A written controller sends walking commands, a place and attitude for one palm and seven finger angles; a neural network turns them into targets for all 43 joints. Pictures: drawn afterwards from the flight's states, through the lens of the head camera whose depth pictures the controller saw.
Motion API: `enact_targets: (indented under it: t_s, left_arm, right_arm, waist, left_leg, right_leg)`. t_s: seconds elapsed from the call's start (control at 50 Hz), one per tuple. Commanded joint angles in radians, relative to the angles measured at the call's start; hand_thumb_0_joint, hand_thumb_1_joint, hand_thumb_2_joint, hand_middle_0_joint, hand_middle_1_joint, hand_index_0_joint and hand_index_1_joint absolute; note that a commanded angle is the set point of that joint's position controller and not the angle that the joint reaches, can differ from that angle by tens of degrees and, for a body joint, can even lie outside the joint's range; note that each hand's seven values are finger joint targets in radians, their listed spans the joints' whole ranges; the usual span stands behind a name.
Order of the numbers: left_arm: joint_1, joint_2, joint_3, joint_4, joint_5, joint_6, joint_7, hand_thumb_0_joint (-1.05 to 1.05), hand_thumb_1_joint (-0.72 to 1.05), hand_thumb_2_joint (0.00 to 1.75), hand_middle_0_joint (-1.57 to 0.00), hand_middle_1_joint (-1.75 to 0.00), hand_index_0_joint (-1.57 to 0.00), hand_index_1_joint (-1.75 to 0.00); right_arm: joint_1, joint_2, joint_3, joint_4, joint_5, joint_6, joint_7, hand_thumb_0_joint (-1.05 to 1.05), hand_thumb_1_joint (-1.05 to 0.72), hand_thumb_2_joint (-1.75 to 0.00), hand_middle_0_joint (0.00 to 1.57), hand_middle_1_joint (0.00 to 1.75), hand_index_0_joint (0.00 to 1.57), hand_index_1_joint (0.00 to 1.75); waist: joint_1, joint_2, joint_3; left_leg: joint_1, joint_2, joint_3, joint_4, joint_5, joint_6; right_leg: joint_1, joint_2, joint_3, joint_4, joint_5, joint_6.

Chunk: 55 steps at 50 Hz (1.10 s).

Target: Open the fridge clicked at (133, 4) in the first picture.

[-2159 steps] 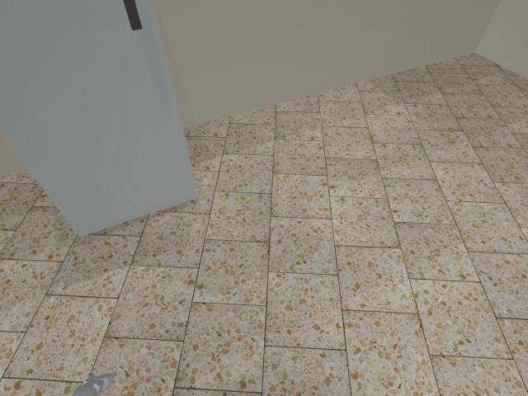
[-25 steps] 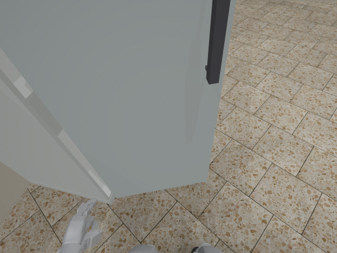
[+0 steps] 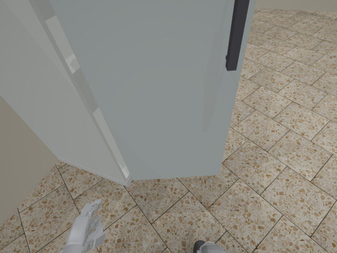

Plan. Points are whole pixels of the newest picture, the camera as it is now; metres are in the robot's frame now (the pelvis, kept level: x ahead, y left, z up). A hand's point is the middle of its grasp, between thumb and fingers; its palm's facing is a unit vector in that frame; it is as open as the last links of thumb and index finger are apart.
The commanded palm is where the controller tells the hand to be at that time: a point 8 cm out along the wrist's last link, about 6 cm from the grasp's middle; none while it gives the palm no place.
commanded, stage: stop stepping back and stand still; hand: right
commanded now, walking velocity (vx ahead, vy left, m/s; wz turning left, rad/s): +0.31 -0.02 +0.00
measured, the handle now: (237, 10) +0.63 -0.15 +0.27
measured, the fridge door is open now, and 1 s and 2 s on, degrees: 66 66 66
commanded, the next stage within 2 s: let the arm hang, fingers relaxed in 0.94 s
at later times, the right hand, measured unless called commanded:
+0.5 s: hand out of the picture +0.14 -0.30 +0.18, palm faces +0.46 +0.75 -0.47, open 7.4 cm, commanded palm +0.09 -0.32 +0.19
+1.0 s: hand out of the picture +0.18 -0.30 +0.16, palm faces +0.42 +0.77 -0.48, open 7.4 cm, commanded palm +0.11 -0.34 +0.19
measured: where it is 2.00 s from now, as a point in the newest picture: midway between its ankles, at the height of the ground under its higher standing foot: outside the picture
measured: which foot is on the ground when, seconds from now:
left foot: down 0.00-0.16, up 0.18-0.38, down 0.40-1.00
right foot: up 0.00-0.12, down 0.14-1.00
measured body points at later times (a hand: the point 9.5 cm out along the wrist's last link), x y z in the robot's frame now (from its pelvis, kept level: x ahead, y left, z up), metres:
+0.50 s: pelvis -0.05 -0.02 +0.01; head -0.06 -0.03 +0.46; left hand +0.11 +0.20 -0.08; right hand +0.11 -0.33 +0.21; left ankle -0.05 +0.06 -0.73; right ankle -0.01 -0.13 -0.70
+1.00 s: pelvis -0.02 -0.03 +0.01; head -0.01 -0.03 +0.46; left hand +0.16 +0.19 -0.08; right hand +0.15 -0.34 +0.19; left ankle -0.05 +0.06 -0.73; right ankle +0.01 -0.15 -0.73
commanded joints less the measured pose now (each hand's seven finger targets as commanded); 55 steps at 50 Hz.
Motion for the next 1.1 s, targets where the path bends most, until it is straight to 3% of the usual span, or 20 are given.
enact_targets:
  t_s: [0.0, 0.08, 0.12, 0.14, 0.18, 0.2, 0.24, 0.3, 0.34, 0.36, 0.4, 0.42, 0.46, 0.54, 0.6, 0.64, 0.82, 1.0, 1.02, 1.08]
  left_arm:
    - [-0.042, 0.135, 0.034, -0.098, -0.002, -0.038, 0.013, 0.00, 0.90, 0.90, -0.20, -0.30, -0.20, -0.30]
    - [-0.028, 0.159, 0.032, -0.041, -0.015, -0.098, 0.058, 0.00, 0.90, 0.90, -0.20, -0.30, -0.20, -0.30]
    - [-0.044, 0.197, 0.043, -0.077, -0.033, -0.129, 0.060, 0.00, 0.90, 0.90, -0.20, -0.30, -0.20, -0.30]
    - [-0.054, 0.205, 0.053, -0.084, -0.035, -0.133, 0.056, 0.00, 0.90, 0.90, -0.20, -0.30, -0.20, -0.30]
    - [-0.054, 0.152, 0.033, -0.071, -0.003, -0.137, 0.038, 0.00, 0.90, 0.90, -0.20, -0.30, -0.20, -0.30]
    - [-0.052, 0.142, 0.035, -0.074, 0.000, -0.144, 0.026, 0.00, 0.90, 0.90, -0.20, -0.30, -0.20, -0.30]
    - [-0.048, 0.128, 0.021, -0.083, -0.005, -0.135, 0.002, 0.00, 0.90, 0.90, -0.20, -0.30, -0.20, -0.30]
    - [-0.052, 0.144, 0.028, -0.109, 0.002, -0.100, 0.005, 0.00, 0.90, 0.90, -0.20, -0.30, -0.20, -0.30]
    - [-0.060, 0.143, 0.029, -0.107, 0.008, -0.064, 0.016, 0.00, 0.90, 0.90, -0.20, -0.30, -0.20, -0.30]
    - [-0.062, 0.141, 0.035, -0.102, 0.013, -0.049, 0.023, 0.00, 0.90, 0.90, -0.20, -0.30, -0.20, -0.30]
    - [-0.047, 0.136, 0.035, -0.091, 0.005, -0.042, 0.023, 0.00, 0.90, 0.90, -0.20, -0.30, -0.20, -0.30]
    - [-0.033, 0.135, 0.035, -0.079, -0.008, -0.054, 0.018, 0.00, 0.90, 0.90, -0.20, -0.30, -0.20, -0.30]
    - [-0.019, 0.131, 0.026, -0.057, -0.014, -0.061, 0.014, 0.00, 0.90, 0.90, -0.20, -0.30, -0.20, -0.30]
    - [-0.069, 0.144, 0.021, -0.066, -0.016, -0.075, 0.028, 0.00, 0.90, 0.90, -0.20, -0.30, -0.20, -0.30]
    - [-0.083, 0.172, 0.036, -0.094, -0.021, -0.089, 0.032, 0.00, 0.90, 0.90, -0.20, -0.30, -0.20, -0.30]
    - [-0.077, 0.153, 0.026, -0.087, -0.017, -0.092, 0.027, 0.00, 0.90, 0.90, -0.20, -0.30, -0.20, -0.30]
    - [-0.037, 0.151, 0.038, -0.096, -0.027, -0.095, 0.009, 0.00, 0.90, 0.90, -0.20, -0.30, -0.20, -0.30]
    - [-0.085, 0.146, 0.026, -0.121, -0.024, -0.060, 0.024, 0.00, 0.90, 0.90, -0.20, -0.30, -0.20, -0.30]
    - [-0.146, 0.344, 0.074, 0.095, -0.038, -0.078, -0.069, 0.00, 0.90, 0.90, -0.20, -0.30, -0.20, -0.30]
    - [-0.097, 0.301, 0.053, 0.073, -0.021, 0.044, -0.064, 0.00, 0.90, 0.90, -0.20, -0.30, -0.20, -0.30]
  right_arm:
    - [-0.175, -0.096, -0.066, -0.186, -0.012, -0.001, -0.044, 0.00, -0.90, -0.90, 0.20, 0.30, 0.20, 0.30]
    - [-0.343, -0.026, 0.020, -0.005, -0.065, -0.004, -0.087, 0.00, -0.90, -0.90, 0.20, 0.30, 0.20, 0.30]
    - [-0.375, -0.040, 0.048, -0.088, -0.073, -0.022, -0.087, 0.00, -0.90, -0.90, 0.20, 0.30, 0.20, 0.30]
    - [-0.338, -0.062, 0.029, -0.082, -0.069, -0.028, -0.082, 0.00, -0.90, -0.90, 0.20, 0.30, 0.20, 0.30]
    - [-0.311, -0.075, 0.015, -0.186, -0.067, -0.038, -0.065, 0.00, -0.90, -0.90, 0.20, 0.30, 0.20, 0.30]
    - [-0.275, -0.104, -0.016, -0.228, -0.071, -0.050, -0.065, 0.00, -0.90, -0.90, 0.20, 0.30, 0.20, 0.30]
    - [-0.083, -0.066, -0.021, -0.172, -0.066, -0.038, -0.064, 0.00, -0.90, -0.90, 0.20, 0.30, 0.20, 0.30]
    - [0.002, -0.094, -0.068, -0.136, -0.057, -0.018, -0.063, 0.00, -0.90, -0.90, 0.20, 0.30, 0.20, 0.30]
    - [-0.036, -0.078, -0.054, -0.070, -0.053, 0.003, -0.062, 0.00, -0.90, -0.90, 0.20, 0.30, 0.20, 0.30]
    - [-0.082, -0.096, -0.065, -0.049, -0.051, 0.009, -0.062, 0.00, -0.90, -0.90, 0.20, 0.30, 0.20, 0.30]
    - [-0.168, -0.104, -0.074, -0.016, -0.035, 0.017, -0.065, 0.00, -0.90, -0.90, 0.20, 0.30, 0.20, 0.30]
    - [-0.221, -0.088, -0.052, -0.016, -0.036, 0.013, -0.070, 0.00, -0.90, -0.90, 0.20, 0.30, 0.20, 0.30]
    - [-0.223, -0.032, -0.006, 0.077, -0.039, 0.010, -0.069, 0.00, -0.90, -0.90, 0.20, 0.30, 0.20, 0.30]
    - [-0.287, -0.038, 0.030, -0.024, -0.054, -0.007, -0.072, 0.00, -0.90, -0.90, 0.20, 0.30, 0.20, 0.30]
    - [-0.278, -0.083, -0.018, -0.126, -0.057, -0.035, -0.080, 0.00, -0.90, -0.90, 0.20, 0.30, 0.20, 0.30]
    - [-0.221, -0.082, -0.036, -0.123, -0.062, -0.051, -0.073, 0.00, -0.90, -0.90, 0.20, 0.30, 0.20, 0.30]
    - [-0.096, -0.041, -0.035, -0.018, -0.040, -0.047, -0.067, 0.00, -0.90, -0.90, 0.20, 0.30, 0.20, 0.30]
    - [-0.114, -0.092, -0.064, -0.073, -0.032, -0.025, -0.067, 0.00, -0.90, -0.90, 0.20, 0.30, 0.20, 0.30]
    - [-0.182, 0.088, 0.384, 0.698, -0.112, 0.133, 0.066, 0.00, -0.90, -0.90, 0.20, 0.30, 0.20, 0.30]
    - [-0.254, 0.103, 0.387, 0.811, -0.108, 0.232, 0.088, 0.00, -0.90, -0.90, 0.20, 0.30, 0.20, 0.30]
  waist:
    - [0.004, 0.103, -0.005]
    - [0.003, -0.115, -0.042]
    - [-0.026, -0.260, -0.063]
    - [-0.035, -0.196, -0.068]
    - [0.001, -0.357, -0.029]
    - [-0.012, -0.341, -0.030]
    - [-0.030, -0.225, -0.053]
    - [-0.029, -0.291, -0.088]
    - [-0.019, -0.214, -0.064]
    - [-0.017, -0.096, -0.056]
    - [-0.019, 0.144, -0.032]
    - [-0.012, 0.180, -0.038]
    - [0.000, 0.056, -0.018]
    - [-0.011, -0.012, 0.012]
    - [-0.027, -0.161, -0.002]
    - [-0.020, -0.247, 0.029]
    - [-0.015, -0.076, -0.150]
    - [-0.025, -0.078, -0.127]
    - [0.022, -0.104, -0.086]
    - [-0.016, -0.068, -0.101]
  left_leg:
    - [-0.383, 0.379, -0.301, -0.336, -0.413, 0.156]
    - [-0.133, 0.219, -0.110, -0.073, -0.010, 0.035]
    - [-0.131, 0.081, -0.034, 0.077, -0.012, -0.029]
    - [-0.117, 0.047, -0.023, 0.089, -0.029, -0.043]
    - [-0.162, 0.032, -0.065, 0.309, -0.176, -0.042]
    - [-0.163, 0.047, -0.095, 0.328, -0.146, -0.034]
    - [-0.073, 0.047, -0.043, 0.214, -0.109, -0.031]
    - [0.131, -0.012, 0.073, -0.013, -0.144, -0.010]
    - [0.214, 0.020, 0.034, -0.117, -0.120, 0.019]
    - [0.186, 0.091, -0.069, -0.165, -0.155, 0.057]
    - [0.033, 0.375, -0.455, -0.337, -0.319, 0.181]
    - [0.081, 0.388, -0.463, -0.295, -0.166, 0.204]
    - [-0.054, 0.351, -0.314, -0.257, -0.225, 0.160]
    - [-0.132, 0.267, -0.182, -0.141, -0.153, 0.084]
    - [-0.127, 0.134, -0.101, -0.001, -0.028, -0.012]
    - [-0.079, 0.094, -0.055, 0.022, -0.081, -0.030]
    - [0.076, 0.167, -0.120, -0.053, 0.382, -0.013]
    - [0.032, 0.145, -0.093, -0.085, 0.298, -0.027]
    - [-0.058, 0.240, -0.005, 0.100, 0.494, -0.004]
    - [-0.049, 0.162, -0.004, 0.121, 0.068, -0.009]
  right_leg:
    - [0.171, -0.032, 0.086, 0.493, -0.208, 0.011]
    - [0.383, -0.034, 0.009, -0.162, -0.093, -0.037]
    - [0.440, -0.180, 0.219, -0.276, 0.065, -0.072]
    - [0.420, -0.213, 0.275, -0.291, 0.061, -0.082]
    - [0.354, -0.261, 0.483, -0.505, -0.249, -0.054]
    - [0.345, -0.268, 0.491, -0.517, -0.332, -0.066]
    - [0.300, -0.232, 0.340, -0.498, -0.368, -0.097]
    - [0.216, -0.165, 0.194, -0.485, -0.473, -0.047]
    - [0.134, -0.110, 0.116, -0.342, -0.427, -0.040]
    - [0.102, -0.065, 0.062, -0.175, -0.377, -0.036]
    - [0.043, -0.008, -0.011, 0.238, -0.209, -0.020]
    - [-0.005, -0.011, 0.006, 0.345, -0.202, -0.019]
    - [0.100, -0.049, 0.012, 0.291, -0.221, -0.025]
    - [0.346, -0.032, -0.055, -0.059, -0.107, -0.045]
    - [0.378, -0.132, 0.112, -0.182, -0.012, -0.090]
    - [0.268, -0.168, 0.213, -0.283, -0.174, -0.102]
    - [0.369, -0.088, 0.019, -0.083, 0.239, -0.040]
    - [0.394, -0.085, 0.030, -0.130, 0.224, -0.046]
    - [0.335, -0.132, 0.046, 0.021, 0.426, -0.045]
    - [0.216, -0.177, 0.145, -0.093, 0.207, -0.099]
